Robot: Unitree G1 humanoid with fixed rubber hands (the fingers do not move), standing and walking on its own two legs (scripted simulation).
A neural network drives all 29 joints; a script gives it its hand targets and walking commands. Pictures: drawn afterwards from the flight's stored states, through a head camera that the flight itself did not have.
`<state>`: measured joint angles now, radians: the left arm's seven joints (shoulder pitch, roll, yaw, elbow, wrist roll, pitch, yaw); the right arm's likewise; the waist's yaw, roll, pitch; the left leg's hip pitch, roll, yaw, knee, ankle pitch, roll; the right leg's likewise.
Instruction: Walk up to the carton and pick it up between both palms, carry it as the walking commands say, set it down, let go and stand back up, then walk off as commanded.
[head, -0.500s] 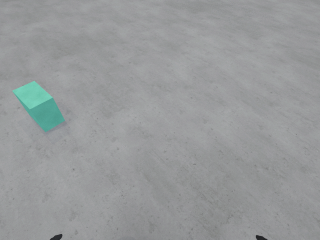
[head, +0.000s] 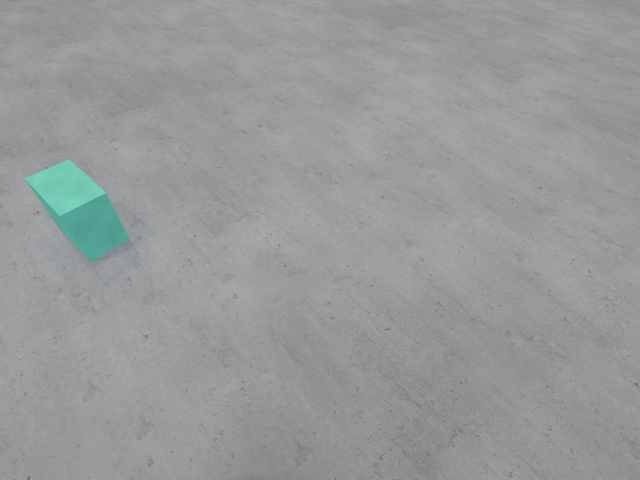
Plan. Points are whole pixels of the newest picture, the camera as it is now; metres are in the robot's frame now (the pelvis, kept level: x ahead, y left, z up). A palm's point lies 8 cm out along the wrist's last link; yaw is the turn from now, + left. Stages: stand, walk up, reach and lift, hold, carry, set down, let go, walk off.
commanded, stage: walk up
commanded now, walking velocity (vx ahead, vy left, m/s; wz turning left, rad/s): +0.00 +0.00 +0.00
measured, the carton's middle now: (79, 210) +1.20 +0.95 -0.65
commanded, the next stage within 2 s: none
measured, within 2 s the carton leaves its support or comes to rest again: neither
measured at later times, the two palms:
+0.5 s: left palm out of the picture +0.06 +0.45 -0.12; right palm (463, 392) +0.26 -0.21 -0.09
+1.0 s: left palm out of the picture +0.06 +0.46 -0.09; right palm (348, 270) +0.50 -0.06 -0.11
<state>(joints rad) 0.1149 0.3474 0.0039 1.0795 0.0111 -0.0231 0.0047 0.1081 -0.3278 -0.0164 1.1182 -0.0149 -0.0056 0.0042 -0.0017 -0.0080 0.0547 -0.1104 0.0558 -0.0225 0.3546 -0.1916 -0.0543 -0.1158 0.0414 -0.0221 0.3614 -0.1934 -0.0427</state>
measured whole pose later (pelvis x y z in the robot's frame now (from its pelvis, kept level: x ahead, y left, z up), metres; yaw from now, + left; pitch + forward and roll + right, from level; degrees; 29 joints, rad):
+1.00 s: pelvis +0.23 +0.15 -0.02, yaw +32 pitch -1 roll -2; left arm 0.38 0.47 0.07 0.86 0.02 -0.14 -0.02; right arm 0.17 -0.45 -0.10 0.87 -0.01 -0.03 0.12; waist 0.05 0.07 0.05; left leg -0.56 0.09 -0.03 0.83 -0.25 0.01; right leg -0.15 -0.07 -0.28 0.55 -0.36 -0.02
